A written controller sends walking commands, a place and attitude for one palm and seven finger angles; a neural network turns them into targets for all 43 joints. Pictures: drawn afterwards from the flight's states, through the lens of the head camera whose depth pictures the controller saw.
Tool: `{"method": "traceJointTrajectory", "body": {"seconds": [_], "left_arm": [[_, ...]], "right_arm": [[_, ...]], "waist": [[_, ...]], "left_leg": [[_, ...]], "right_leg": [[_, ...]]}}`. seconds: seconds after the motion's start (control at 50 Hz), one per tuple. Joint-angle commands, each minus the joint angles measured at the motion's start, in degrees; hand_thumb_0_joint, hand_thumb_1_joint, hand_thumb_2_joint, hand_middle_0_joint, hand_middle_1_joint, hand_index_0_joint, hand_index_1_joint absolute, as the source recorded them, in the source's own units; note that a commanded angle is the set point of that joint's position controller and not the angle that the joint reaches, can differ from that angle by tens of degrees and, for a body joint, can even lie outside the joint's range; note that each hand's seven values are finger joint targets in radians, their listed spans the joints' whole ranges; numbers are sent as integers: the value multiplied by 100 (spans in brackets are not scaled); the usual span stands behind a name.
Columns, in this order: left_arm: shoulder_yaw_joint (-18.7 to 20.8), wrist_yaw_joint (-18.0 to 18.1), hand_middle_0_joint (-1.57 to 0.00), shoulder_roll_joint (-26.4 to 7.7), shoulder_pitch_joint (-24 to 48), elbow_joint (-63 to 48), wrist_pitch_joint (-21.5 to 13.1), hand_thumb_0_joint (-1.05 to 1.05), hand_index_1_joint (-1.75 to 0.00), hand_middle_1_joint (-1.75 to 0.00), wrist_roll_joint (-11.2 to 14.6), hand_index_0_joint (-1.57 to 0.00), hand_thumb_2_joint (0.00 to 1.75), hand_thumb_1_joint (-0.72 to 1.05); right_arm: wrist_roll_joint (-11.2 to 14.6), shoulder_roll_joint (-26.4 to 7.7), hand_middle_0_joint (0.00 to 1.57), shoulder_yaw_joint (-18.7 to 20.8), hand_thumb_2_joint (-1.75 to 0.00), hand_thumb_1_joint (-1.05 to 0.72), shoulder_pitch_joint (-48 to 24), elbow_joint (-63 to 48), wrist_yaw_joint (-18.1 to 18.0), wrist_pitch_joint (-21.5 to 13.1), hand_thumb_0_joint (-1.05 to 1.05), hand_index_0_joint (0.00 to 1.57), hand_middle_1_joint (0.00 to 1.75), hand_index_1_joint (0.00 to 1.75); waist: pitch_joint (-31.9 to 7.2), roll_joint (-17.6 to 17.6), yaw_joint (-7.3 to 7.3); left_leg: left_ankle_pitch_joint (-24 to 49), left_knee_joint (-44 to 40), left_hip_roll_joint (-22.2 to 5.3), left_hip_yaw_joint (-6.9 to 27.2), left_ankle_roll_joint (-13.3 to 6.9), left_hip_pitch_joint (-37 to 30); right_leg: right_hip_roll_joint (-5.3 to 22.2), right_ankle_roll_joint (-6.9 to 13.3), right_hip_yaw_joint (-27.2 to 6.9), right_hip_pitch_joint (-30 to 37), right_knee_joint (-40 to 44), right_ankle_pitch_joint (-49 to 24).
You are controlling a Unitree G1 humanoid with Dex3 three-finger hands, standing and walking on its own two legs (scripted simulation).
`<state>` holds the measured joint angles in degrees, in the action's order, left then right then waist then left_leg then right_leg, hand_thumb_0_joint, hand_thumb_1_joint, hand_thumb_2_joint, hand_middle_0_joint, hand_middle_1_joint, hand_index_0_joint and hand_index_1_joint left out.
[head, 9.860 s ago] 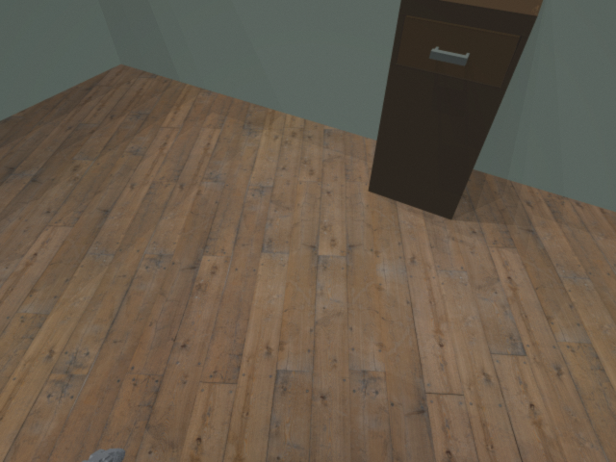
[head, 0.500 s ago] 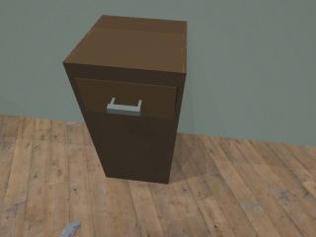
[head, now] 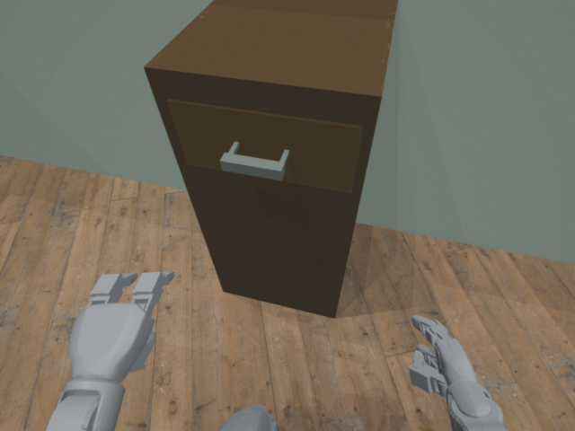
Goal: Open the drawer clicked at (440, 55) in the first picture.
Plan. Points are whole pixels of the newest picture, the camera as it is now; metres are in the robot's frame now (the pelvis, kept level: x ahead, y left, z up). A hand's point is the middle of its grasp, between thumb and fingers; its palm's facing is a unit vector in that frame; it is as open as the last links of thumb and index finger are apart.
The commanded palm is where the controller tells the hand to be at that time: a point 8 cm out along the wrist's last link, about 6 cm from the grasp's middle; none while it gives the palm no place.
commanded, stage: raise the hand with hooked fingers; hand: left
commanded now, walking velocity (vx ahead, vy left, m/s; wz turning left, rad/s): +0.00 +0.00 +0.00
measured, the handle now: (256, 158) +0.58 +0.16 +0.02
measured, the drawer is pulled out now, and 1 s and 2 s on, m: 0.00 0.00 0.00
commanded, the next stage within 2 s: move the hooked fingers above the handle in 1.28 s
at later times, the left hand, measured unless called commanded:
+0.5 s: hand (151, 260) +0.30 +0.24 +0.08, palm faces +0.06 -0.10 -0.99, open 12.6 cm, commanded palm +0.27 +0.24 +0.14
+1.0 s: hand (140, 204) +0.34 +0.25 +0.14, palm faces +0.02 -0.08 -1.00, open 13.8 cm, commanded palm +0.31 +0.25 +0.19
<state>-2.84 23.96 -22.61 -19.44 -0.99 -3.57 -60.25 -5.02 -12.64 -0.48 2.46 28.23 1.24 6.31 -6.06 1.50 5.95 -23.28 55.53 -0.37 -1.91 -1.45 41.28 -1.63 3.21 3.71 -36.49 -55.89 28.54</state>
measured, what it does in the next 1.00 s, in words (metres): rises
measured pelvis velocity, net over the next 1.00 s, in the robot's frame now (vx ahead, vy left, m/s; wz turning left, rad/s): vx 0.03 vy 0.01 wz -0.01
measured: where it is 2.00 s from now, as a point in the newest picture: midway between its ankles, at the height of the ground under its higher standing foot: outside the picture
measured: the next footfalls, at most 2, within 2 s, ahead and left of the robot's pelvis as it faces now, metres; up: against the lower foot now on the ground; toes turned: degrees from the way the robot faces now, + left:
none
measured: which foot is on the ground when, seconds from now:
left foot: down 0.00-1.00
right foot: down 0.00-1.00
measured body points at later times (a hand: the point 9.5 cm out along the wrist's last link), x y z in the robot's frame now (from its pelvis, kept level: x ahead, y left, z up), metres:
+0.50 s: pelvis +0.04 +0.01 +0.03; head +0.07 -0.02 +0.48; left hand +0.29 +0.24 +0.13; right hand +0.22 -0.24 -0.08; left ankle +0.05 +0.10 -0.68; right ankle +0.00 -0.09 -0.68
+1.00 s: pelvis +0.03 +0.01 +0.05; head +0.05 -0.01 +0.50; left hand +0.34 +0.25 +0.19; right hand +0.22 -0.21 -0.06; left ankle +0.05 +0.10 -0.68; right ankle +0.00 -0.09 -0.68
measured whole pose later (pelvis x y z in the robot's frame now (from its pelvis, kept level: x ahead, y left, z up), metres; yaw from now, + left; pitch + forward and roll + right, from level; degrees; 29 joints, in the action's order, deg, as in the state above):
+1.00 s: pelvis +0.03 +0.01 +0.05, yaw +0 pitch +3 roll +0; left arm -2.1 1.8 -29.7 5.5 4.1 -2.7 -51.8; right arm -0.1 -13.6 -0.3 7.2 34.0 -0.3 10.2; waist -1.8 3.8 3.9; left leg -14.9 31.6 1.4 -2.9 -2.5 20.3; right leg -0.8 1.6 1.9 -15.9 -31.9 19.4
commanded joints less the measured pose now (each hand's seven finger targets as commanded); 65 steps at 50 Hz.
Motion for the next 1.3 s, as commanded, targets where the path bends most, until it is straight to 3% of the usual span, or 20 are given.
{"method": "traceJointTrajectory", "body": {"seconds": [0.0,0.12,0.2,0.22,0.32,0.4,0.44,0.52,0.62,0.64,0.72,0.74,0.8,0.86,0.94,1.04,1.1,1.22,1.28], "left_arm": [[372,-188,-25,-619,329,-1172,81,0,-78,-78,296,-25,58,15],[999,-334,-26,-1234,176,-1307,-73,0,-87,-87,274,-26,52,1],[1037,-216,-27,-1124,385,-1502,-284,0,-93,-93,341,-27,48,-8],[1111,-188,-27,-1175,490,-1552,-289,0,-94,-94,378,-27,47,-10],[1017,-221,-28,-1179,957,-1436,-174,0,-102,-102,474,-28,42,-22],[807,-452,-29,-1190,1318,-1399,49,0,-108,-108,479,-29,38,-31],[722,-606,-29,-1167,1417,-1248,174,0,-111,-111,512,-29,36,-36],[935,-858,-30,-1535,1928,-1272,251,0,-117,-117,491,-30,32,-45],[872,-1190,-30,-1607,2553,-950,378,0,-120,-120,588,-30,30,-50],[702,-1273,-30,-1480,2717,-884,407,0,-120,-120,631,-30,30,-50],[737,-1601,-30,-1701,3317,-865,355,0,-120,-120,679,-30,30,-50],[682,-1664,-30,-1691,3479,-959,301,0,-120,-120,695,-30,30,-50],[697,-1854,-30,-1756,3789,-752,208,0,-120,-120,774,-30,30,-50],[827,-1962,-30,-1959,4138,-668,85,0,-120,-120,833,-30,30,-50],[806,-2074,-30,-1782,3596,-458,10,0,-120,-120,905,-30,30,-50],[906,-2003,-30,-1821,3564,-722,-172,0,-120,-120,937,-30,30,-50],[963,-1830,-30,-1887,3743,-816,-286,0,-120,-120,891,-30,30,-50],[1059,-1541,-30,-1981,3902,-725,-231,0,-120,-120,819,-30,30,-50],[874,-1536,-30,-1853,3893,-674,-127,0,-120,-120,828,-30,30,-50]], "right_arm": [[126,-625,20,225,-90,-90,-229,-764,-121,-121,0,20,30,30],[118,-623,20,168,-90,-90,-233,-618,-157,-184,0,20,30,30],[105,-615,20,280,-90,-90,-48,-518,-116,-165,0,20,30,30],[101,-632,20,296,-90,-90,-75,-529,-109,-164,0,20,30,30],[184,-704,20,400,-90,-90,-20,-437,-119,-123,0,20,30,30],[264,-724,20,422,-90,-90,-50,-397,-142,-75,0,20,30,30],[323,-716,20,411,-90,-90,-84,-399,-161,-60,0,20,30,30],[359,-725,20,362,-90,-90,-191,-383,-172,-21,0,20,30,30],[442,-718,20,303,-90,-90,-201,-332,-193,64,0,20,30,30],[461,-696,20,291,-90,-90,-182,-335,-196,86,0,20,30,30],[462,-717,20,268,-90,-90,-185,-319,-228,122,0,20,30,30],[463,-717,20,261,-90,-90,-189,-315,-226,122,0,20,30,30],[485,-713,20,249,-90,-90,-154,-277,-261,151,0,20,30,30],[497,-737,20,242,-90,-90,-121,-234,-272,162,0,20,30,30],[520,-769,20,276,-90,-90,-64,-262,-193,192,0,20,30,30],[500,-801,20,325,-90,-90,3,-301,-158,170,0,20,30,30],[503,-793,20,355,-90,-90,17,-270,-189,139,0,20,30,30],[539,-800,20,387,-90,-90,36,-159,-213,96,0,20,30,30],[547,-786,20,381,-90,-90,44,-134,-208,95,0,20,30,30]], "waist": [[-1073,-293,-294],[-1079,-282,-79],[-1216,21,-182],[-1240,-163,-181],[-1249,-178,-275],[-1257,2,-251],[-1015,-162,-246],[-1140,-4,-145],[-945,3,-195],[-799,-57,-251],[-980,-23,-243],[-1030,145,-258],[-871,28,-278],[-962,72,-266],[-905,31,-177],[-983,-95,-149],[-972,89,-169],[-1102,163,-191],[-1026,222,-222]], "left_leg": [[1190,-1004,229,349,-117,-1496],[1629,-1300,254,259,-94,-1519],[1995,-1358,238,251,-83,-1891],[2002,-1355,236,256,-99,-1871],[2061,-1483,241,226,-101,-2059],[2265,-1696,196,196,-99,-2388],[2305,-1810,173,193,-109,-2402],[2623,-1991,165,177,-102,-2682],[2652,-2234,161,155,-86,-2821],[2515,-2290,160,145,-93,-2831],[2601,-2403,185,139,-108,-3043],[2598,-2435,182,142,-107,-3110],[2554,-2511,186,154,-109,-3122],[2532,-2584,196,177,-110,-3156],[2680,-2649,184,167,-77,-3066],[2562,-2689,163,173,-96,-3062],[2359,-2686,161,185,-95,-3104],[2242,-2690,133,231,-82,-3169],[2165,-2720,120,238,-70,-3183]], "right_leg": [[-56,-2,-927,436,1498,-1776],[29,-24,-1059,1170,1651,-2648],[32,-13,-945,1133,1646,-2886],[47,-24,-954,1191,1675,-2937],[58,-65,-866,1253,1800,-2933],[54,-76,-708,1372,1939,-2836],[50,-81,-654,1479,2023,-2862],[50,-87,-639,1719,2163,-3015],[34,-105,-580,1893,2391,-3000],[43,-117,-543,1870,2451,-2886],[40,-122,-543,2074,2595,-2929],[55,-118,-538,2106,2617,-2911],[38,-129,-481,2074,2719,-2833],[42,-124,-476,2179,2783,-2796],[40,-118,-440,2236,2788,-2844],[43,-124,-432,2201,2805,-2658],[32,-114,-428,2048,2816,-2410],[-11,-101,-405,1935,2799,-2160],[3,-98,-387,1898,2801,-2094]]}}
